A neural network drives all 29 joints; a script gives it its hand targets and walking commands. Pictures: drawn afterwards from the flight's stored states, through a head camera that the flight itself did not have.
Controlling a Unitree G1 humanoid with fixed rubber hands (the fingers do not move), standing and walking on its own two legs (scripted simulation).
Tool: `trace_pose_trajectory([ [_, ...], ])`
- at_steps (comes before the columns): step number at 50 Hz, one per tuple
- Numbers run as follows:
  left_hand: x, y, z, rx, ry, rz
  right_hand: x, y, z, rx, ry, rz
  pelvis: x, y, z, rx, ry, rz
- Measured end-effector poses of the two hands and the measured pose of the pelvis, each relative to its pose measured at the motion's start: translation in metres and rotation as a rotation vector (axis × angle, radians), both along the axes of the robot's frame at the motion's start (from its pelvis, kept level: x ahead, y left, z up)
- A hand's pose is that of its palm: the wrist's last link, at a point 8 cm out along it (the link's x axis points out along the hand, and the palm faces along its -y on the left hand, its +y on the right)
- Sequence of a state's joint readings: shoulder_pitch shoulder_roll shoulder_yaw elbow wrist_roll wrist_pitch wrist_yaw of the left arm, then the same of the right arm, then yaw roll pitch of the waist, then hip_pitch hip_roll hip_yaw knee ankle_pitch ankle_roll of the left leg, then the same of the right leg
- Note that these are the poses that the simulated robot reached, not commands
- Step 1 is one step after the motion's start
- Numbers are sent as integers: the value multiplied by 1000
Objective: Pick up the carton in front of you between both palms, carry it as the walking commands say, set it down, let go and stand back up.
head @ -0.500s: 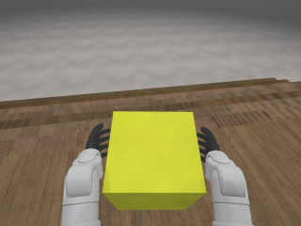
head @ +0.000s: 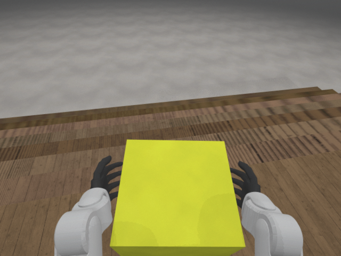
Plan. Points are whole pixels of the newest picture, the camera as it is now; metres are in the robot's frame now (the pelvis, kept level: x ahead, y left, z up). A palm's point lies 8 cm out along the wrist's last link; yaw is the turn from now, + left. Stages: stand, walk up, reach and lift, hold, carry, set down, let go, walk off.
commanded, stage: carry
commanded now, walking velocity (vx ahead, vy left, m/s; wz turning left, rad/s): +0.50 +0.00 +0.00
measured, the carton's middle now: (173, 206) +0.24 +0.00 +0.01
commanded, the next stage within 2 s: none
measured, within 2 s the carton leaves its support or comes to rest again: neither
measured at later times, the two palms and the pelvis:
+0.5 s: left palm (130, 101) +0.57 +0.14 +0.07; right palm (219, 99) +0.60 -0.16 +0.06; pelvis +0.31 -0.04 +0.00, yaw +4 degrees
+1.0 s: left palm (133, 48) +0.97 +0.18 +0.07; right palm (199, 51) +0.96 -0.12 +0.08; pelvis +0.62 +0.03 -0.01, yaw +1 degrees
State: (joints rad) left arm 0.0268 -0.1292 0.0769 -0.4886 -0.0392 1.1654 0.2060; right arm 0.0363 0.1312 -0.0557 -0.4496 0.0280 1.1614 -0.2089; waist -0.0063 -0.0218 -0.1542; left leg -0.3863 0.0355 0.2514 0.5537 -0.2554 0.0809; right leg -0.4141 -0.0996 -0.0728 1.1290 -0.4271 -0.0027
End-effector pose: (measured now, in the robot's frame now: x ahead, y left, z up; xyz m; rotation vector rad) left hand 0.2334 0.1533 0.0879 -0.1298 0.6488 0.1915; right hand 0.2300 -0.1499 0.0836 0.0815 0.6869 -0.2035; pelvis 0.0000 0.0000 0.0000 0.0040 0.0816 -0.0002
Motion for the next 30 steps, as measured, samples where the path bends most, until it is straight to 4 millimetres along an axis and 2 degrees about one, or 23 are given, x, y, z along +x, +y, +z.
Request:
trace_pose_trajectory([
  [5,62,-5,12,4,-6,-60,44,-3,16,10,-6,-40,57,5,16,-23,11,1],
  [9,110,-6,18,12,-40,-54,96,-4,25,-5,-38,-31,109,2,18,-33,10,9],
  [13,164,-8,13,27,-56,-25,161,-7,20,-6,-56,8,165,-7,9,-24,-3,17],
  [17,233,-12,-2,67,-62,17,241,-12,-3,8,-67,50,226,-20,-14,-13,-25,42],
  [19,266,-13,-13,84,-35,42,281,-14,-17,10,-48,67,250,-25,-20,-27,-27,47],
  [24,324,-9,-22,33,42,94,359,-9,-25,9,30,92,298,-35,-6,-9,-13,65],
  [27,365,-7,-16,33,37,115,404,-7,-19,8,22,90,330,-36,3,-1,-7,65],
  [30,414,-7,-5,25,3,119,450,-9,-10,8,-12,58,365,-35,8,5,2,60],
])
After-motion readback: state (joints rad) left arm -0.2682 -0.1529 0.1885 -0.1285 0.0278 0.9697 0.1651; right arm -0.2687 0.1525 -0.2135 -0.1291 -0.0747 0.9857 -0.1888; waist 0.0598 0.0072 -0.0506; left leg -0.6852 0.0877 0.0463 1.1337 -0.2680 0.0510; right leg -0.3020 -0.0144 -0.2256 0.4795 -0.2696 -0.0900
